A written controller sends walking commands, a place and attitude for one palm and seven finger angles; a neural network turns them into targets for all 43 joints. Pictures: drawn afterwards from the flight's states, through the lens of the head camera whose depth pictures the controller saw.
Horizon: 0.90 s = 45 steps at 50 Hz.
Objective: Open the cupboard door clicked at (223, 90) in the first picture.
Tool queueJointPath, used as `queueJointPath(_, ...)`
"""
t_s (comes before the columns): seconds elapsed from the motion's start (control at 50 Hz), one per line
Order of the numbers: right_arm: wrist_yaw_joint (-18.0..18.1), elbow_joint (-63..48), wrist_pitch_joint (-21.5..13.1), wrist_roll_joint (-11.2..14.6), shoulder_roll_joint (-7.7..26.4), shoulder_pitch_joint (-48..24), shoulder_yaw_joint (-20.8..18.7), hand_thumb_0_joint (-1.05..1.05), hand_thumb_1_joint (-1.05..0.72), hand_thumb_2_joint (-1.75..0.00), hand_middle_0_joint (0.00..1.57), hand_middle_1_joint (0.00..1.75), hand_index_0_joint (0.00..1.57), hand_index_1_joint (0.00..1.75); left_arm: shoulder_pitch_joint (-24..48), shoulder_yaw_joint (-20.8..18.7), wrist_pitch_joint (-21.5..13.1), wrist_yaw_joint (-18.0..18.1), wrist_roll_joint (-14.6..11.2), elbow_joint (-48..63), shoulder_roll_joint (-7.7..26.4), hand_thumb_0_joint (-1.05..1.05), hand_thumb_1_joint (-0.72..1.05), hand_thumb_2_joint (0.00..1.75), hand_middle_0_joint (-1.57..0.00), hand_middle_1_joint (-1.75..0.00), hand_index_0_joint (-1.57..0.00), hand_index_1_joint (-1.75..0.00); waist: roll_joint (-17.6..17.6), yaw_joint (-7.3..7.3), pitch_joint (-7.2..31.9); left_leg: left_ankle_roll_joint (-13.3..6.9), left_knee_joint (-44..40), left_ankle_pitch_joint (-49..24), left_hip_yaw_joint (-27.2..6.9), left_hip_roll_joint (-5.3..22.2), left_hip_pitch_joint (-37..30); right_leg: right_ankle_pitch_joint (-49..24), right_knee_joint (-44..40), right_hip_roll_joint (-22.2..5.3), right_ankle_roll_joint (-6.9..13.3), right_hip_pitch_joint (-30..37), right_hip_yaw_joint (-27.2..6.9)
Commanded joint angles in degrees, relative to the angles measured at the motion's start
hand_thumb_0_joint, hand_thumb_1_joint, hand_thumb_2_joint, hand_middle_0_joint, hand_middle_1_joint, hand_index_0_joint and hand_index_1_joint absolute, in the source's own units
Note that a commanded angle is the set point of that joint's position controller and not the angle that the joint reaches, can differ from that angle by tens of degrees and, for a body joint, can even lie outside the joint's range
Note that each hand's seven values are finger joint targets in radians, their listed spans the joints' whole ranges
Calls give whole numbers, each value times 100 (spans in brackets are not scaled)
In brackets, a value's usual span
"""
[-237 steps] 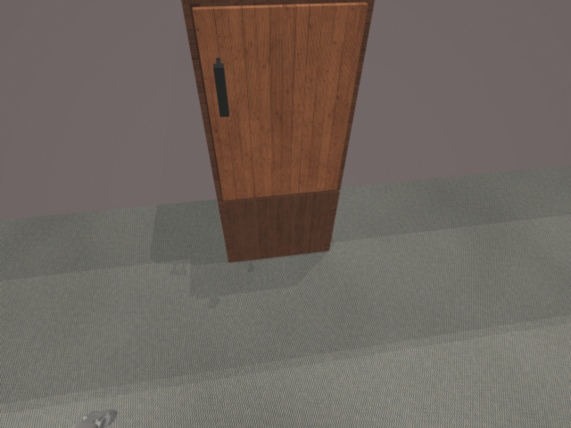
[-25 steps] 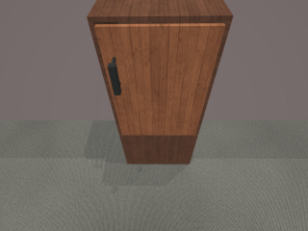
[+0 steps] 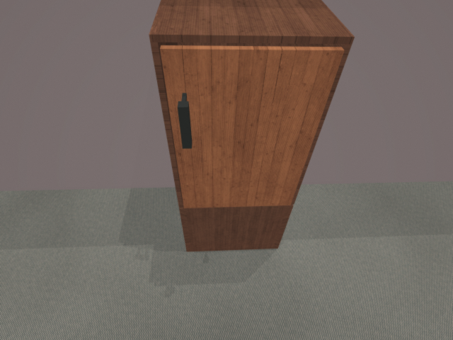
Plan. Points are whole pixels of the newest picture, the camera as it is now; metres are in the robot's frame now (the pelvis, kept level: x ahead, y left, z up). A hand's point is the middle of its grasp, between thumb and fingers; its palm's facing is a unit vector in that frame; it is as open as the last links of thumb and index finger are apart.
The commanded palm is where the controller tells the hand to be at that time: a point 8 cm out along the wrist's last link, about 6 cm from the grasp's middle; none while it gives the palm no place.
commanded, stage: come to a stop and stand still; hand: left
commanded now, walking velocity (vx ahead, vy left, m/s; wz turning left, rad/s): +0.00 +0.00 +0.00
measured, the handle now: (185, 120) +0.60 +0.14 +0.05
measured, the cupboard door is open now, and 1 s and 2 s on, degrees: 0 0 0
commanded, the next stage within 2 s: look again from close up in 0.28 s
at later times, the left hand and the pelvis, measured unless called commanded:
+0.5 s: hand out of the picture -0.01 +0.17 -0.18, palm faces +0.01 -0.98 -0.18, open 7.4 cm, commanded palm none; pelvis +0.00 +0.01 -0.01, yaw +1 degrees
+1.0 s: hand out of the picture +0.01 +0.14 -0.18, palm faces +0.01 -0.98 -0.20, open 7.4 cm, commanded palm none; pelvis +0.01 -0.02 +0.00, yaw +0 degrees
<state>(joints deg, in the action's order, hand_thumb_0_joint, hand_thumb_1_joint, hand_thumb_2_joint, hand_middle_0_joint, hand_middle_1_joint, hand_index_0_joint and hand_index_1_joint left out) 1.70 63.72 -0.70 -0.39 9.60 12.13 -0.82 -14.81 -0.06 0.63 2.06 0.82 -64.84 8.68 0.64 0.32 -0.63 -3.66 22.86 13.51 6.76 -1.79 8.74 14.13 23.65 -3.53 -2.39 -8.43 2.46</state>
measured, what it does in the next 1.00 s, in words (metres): stands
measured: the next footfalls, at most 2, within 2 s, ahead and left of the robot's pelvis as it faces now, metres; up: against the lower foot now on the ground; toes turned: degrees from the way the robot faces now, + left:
right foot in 1.86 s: +0.22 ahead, -0.25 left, +0.00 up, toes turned +1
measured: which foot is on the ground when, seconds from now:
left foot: down 0.00-1.00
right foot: down 0.00-1.00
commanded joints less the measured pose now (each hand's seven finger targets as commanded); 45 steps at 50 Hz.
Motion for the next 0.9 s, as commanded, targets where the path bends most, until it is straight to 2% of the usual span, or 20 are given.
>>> queueJointPath(0.0, 35, -59, -87, -11, 487, 395, -28, 0, -90, -90, 20, 30, 20, 30, -335, -91, -68, 3, -1, 92, 494, 0, 90, 90, -20, -30, -20, -30, -100, 25, -282, 198, -755, -764, -915, 885, 82, -632, -401, -360, 212, -102, -292)
queueJointPath(0.08, 53, 19, -100, -8, 497, 491, -12, 0, -90, -90, 20, 30, 20, 30, -393, -80, -43, 6, -6, 45, 474, 0, 90, 90, -20, -30, -20, -30, -230, 42, -338, 214, -847, -747, -949, 910, 95, -636, -383, -359, 188, -66, -226)
queueJointPath(0.18, 81, 105, -130, 2, 448, 724, -20, 0, -90, -90, 20, 30, 20, 30, -449, -72, -56, 22, -17, 1, 440, 0, 90, 90, -20, -30, -20, -30, -174, 32, -180, 215, -740, -1309, -908, 914, -116, -803, -365, -362, 187, 11, -207)
queueJointPath(0.3, 98, 189, -122, 9, 355, 880, -22, 0, -90, -90, 20, 30, 20, 30, -546, -59, -46, 39, -15, -69, 344, 0, 90, 90, -20, -30, -20, -30, -139, 18, -345, 207, -803, -1054, -905, 916, -34, -709, -368, -349, 183, -51, -203)
queueJointPath(0.34, 93, 201, -115, 14, 335, 905, -23, 0, -90, -90, 20, 30, 20, 30, -575, -60, -52, 43, -8, -78, 340, 0, 90, 90, -20, -30, -20, -30, -9, 25, -422, 187, -789, -929, -889, 913, 24, -687, -381, -352, 186, -66, -195)
queueJointPath(0.36, -23, -261, -182, 55, 638, 565, 59, 0, -90, -90, 20, 30, 20, 30, -647, 81, -229, 248, 85, -60, 481, 0, 90, 90, -20, -30, -20, -30, -103, 43, -542, 308, 247, -2525, -855, 991, 479, -1371, -126, -456, 270, -362, -381)
queueJointPath(0.38, -37, -326, -159, -44, 464, 853, 34, 0, -90, -90, 20, 30, 20, 30, -643, 6, -233, 207, 20, 127, 588, 0, 90, 90, -20, -30, -20, -30, -404, -64, -192, 325, 19, -1178, -888, 770, 401, -263, 83, -420, 403, -195, -296)
queueJointPath(0.4, -30, -323, -173, -51, 443, 833, 30, 0, -90, -90, 20, 30, 20, 30, -616, 7, -202, 145, 25, 164, 527, 0, 90, 90, -20, -30, -20, -30, -521, -16, -371, 246, -241, -534, -955, 782, 624, 78, 158, -325, 429, -348, -248)
queueJointPath(0.42, -37, -374, -173, -54, 464, 948, 49, 0, -90, -90, 20, 30, 20, 30, -700, 38, -199, 112, 30, 174, 470, 0, 90, 90, -20, -30, -20, -30, -525, -38, -210, 169, -342, -199, -1100, 840, 684, 191, 241, -212, 433, -305, -168)
queueJointPath(0.44, -43, -428, -189, -71, 433, 943, 55, 0, -90, -90, 20, 30, 20, 30, -695, 30, -213, 81, 36, 186, 455, 0, 90, 90, -20, -30, -20, -30, -980, -1, -75, 127, -410, -298, -1171, 849, 677, 101, 431, -161, 431, -216, -73)
queueJointPath(0.46, -34, -462, -196, -53, 415, 876, 47, 0, -90, -90, 20, 30, 20, 30, -731, 29, -225, 65, 33, 202, 443, 0, 90, 90, -20, -30, -20, -30, -903, 19, 43, 95, -356, -677, -1149, 865, 514, -39, 437, -137, 430, -220, -61)
queueJointPath(0.5, -5, -471, -204, -37, 423, 941, 52, 0, -90, -90, 20, 30, 20, 30, -716, 59, -239, 59, 5, 185, 347, 0, 90, 90, -20, -30, -20, -30, -384, -15, 61, 35, -169, -1142, -1063, 880, 324, -221, 335, -169, 419, -274, -103)
queueJointPath(0.52, -3, -466, -197, -31, 406, 968, 47, 0, -90, -90, 20, 30, 20, 30, -682, 64, -242, 61, -1, 180, 319, 0, 90, 90, -20, -30, -20, -30, -46, -37, 11, 21, -130, -1100, -1029, 855, 291, -292, 263, -200, 421, -310, -161)
queueJointPath(0.58, -15, -435, -166, -30, 435, 925, 48, 0, -90, -90, 20, 30, 20, 30, -568, 56, -235, 50, 1, 217, 334, 0, 90, 90, -20, -30, -20, -30, 250, -77, -449, 35, -222, -736, -948, 799, 406, -296, 161, -243, 402, -546, -258)
queueJointPath(0.64, -27, -403, -154, -30, 472, 892, 46, 0, -90, -90, 20, 30, 20, 30, -584, 31, -211, 41, 13, 230, 389, 0, 90, 90, -20, -30, -20, -30, 65, -61, -585, 38, -393, -328, -941, 787, 530, -172, 148, -226, 387, -555, -259)
queueJointPath(0.78, -21, -297, -168, -25, 479, 733, 67, 0, -90, -90, 20, 30, 20, 30, -623, 5, -230, 30, 2, 256, 464, 0, 90, 90, -20, -30, -20, -30, 187, -18, -399, 68, -310, -514, -754, 758, 322, -522, 18, -299, 393, -434, -402)
queueJointPath(0.88, -6, -197, -171, -26, 463, 675, 70, 0, -90, -90, 20, 30, 20, 30, -591, -6, -242, 30, -7, 251, 515, 0, 90, 90, -20, -30, -20, -30, 0, -16, -257, 96, -226, -813, -687, 773, 162, -928, -4, -318, 411, -326, -440)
